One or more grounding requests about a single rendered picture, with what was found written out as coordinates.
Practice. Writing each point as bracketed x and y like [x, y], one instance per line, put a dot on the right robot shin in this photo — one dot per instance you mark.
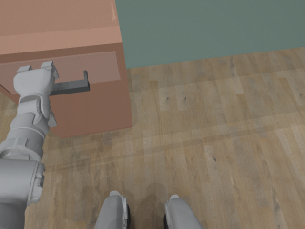
[172, 197]

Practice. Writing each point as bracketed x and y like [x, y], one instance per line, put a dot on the left robot upper arm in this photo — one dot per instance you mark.
[21, 184]

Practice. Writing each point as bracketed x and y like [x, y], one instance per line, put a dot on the cabinet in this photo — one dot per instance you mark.
[40, 29]

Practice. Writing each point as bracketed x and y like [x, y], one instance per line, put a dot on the handle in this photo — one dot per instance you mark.
[71, 87]

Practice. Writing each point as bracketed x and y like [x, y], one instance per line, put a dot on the left robot hand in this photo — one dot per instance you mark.
[37, 81]

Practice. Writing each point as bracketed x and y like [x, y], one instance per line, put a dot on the robot left thigh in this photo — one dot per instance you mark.
[113, 212]

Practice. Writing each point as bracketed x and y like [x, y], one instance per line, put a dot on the robot left forearm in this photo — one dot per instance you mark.
[28, 130]

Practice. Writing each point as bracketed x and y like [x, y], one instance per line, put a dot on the drawer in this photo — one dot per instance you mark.
[100, 67]

